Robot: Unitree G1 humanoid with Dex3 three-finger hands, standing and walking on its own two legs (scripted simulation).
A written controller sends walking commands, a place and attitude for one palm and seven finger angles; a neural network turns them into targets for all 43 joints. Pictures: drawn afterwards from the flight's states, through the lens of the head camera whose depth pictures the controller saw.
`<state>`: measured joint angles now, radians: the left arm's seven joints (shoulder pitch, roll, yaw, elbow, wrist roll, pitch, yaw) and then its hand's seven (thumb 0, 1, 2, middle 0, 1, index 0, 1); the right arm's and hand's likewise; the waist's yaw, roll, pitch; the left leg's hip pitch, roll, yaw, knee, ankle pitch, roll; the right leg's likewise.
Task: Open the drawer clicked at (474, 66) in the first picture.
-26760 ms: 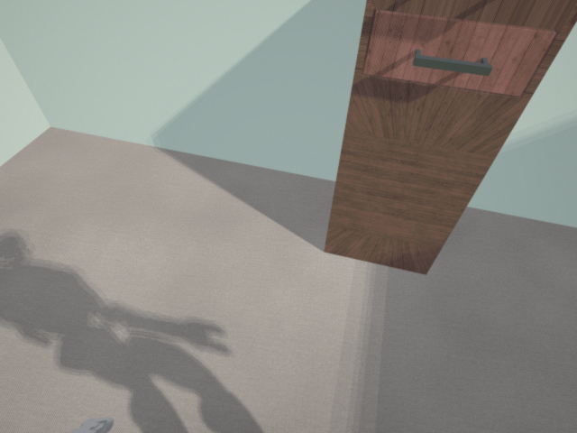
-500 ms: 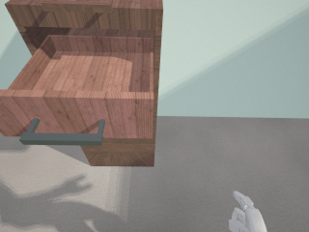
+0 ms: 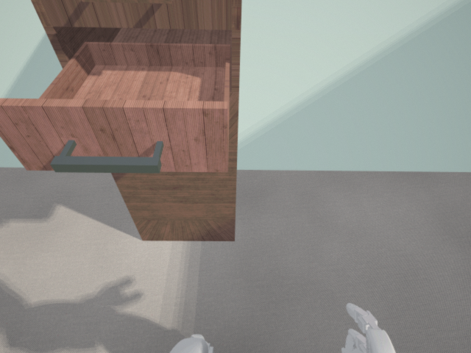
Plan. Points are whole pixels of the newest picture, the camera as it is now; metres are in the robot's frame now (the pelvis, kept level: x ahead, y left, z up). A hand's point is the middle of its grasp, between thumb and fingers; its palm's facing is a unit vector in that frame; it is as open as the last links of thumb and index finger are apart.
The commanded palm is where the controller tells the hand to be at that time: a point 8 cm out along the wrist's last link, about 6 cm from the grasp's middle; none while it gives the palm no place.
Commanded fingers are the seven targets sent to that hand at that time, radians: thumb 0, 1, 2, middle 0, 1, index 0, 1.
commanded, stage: step back with the hand held close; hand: left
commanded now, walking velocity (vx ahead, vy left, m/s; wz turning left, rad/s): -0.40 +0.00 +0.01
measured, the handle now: (111, 155) +0.39 +0.23 +0.14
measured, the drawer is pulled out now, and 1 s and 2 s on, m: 0.29 0.29 0.29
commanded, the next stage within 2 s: stop stepping back and stand still in 0.16 s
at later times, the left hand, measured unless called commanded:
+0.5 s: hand out of the picture +0.06 +0.23 +0.33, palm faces +0.57 -0.73 -0.36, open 7.5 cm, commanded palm +0.00 +0.28 +0.32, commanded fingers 0.00 0.90 0.90 -0.20 -0.30 -0.20 -0.30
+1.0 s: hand out of the picture +0.04 +0.23 +0.33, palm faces +0.56 -0.74 -0.38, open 7.5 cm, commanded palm -0.01 +0.29 +0.32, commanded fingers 0.00 0.90 0.90 -0.20 -0.30 -0.20 -0.30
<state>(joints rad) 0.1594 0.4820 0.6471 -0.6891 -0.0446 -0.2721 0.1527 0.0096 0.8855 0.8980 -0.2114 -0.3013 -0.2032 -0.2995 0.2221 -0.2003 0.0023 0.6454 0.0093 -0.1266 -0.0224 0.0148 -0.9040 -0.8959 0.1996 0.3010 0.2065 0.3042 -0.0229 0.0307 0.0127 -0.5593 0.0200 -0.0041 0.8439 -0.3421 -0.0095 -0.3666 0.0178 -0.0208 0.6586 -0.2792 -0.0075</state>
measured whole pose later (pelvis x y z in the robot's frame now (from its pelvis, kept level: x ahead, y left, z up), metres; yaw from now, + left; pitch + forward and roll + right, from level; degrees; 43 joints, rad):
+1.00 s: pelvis -0.15 +0.01 +0.01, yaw +0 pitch +0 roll -2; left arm 0.29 0.53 0.61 -0.77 -0.04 -0.26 0.15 0.01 0.88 0.90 -0.22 -0.30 -0.21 -0.30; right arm 0.25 -0.20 0.01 0.67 0.00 -0.09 -0.05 0.01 -0.90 -0.90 0.20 0.30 0.21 0.30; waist -0.03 0.00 -0.04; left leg -0.34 0.04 0.05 0.62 -0.27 0.02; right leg -0.25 0.01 -0.09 0.57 -0.32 -0.02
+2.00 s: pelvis -0.15 -0.01 +0.02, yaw +2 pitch -1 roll +0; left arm 0.42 0.19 0.00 1.17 0.00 0.03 0.02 0.01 0.93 0.90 -0.21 -0.30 -0.20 -0.30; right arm 0.35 -0.17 0.00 1.12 -0.01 0.03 -0.02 0.01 -0.91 -0.90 0.20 0.30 0.20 0.30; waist 0.01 0.04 0.07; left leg -0.25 0.01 0.00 0.43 -0.17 0.00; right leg -0.18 0.02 -0.03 0.43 -0.24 -0.02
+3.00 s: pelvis -0.13 -0.02 +0.03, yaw +1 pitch -2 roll +0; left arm 0.20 0.23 0.01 1.12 0.01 0.00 0.02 0.01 0.90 0.90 -0.21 -0.30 -0.20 -0.30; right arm 0.19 -0.23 -0.01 1.11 -0.02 0.01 -0.02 0.01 -0.91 -0.90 0.20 0.30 0.20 0.30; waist -0.01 0.02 0.07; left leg -0.17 0.03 0.02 0.37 -0.17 -0.02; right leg -0.11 0.04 -0.01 0.36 -0.23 -0.04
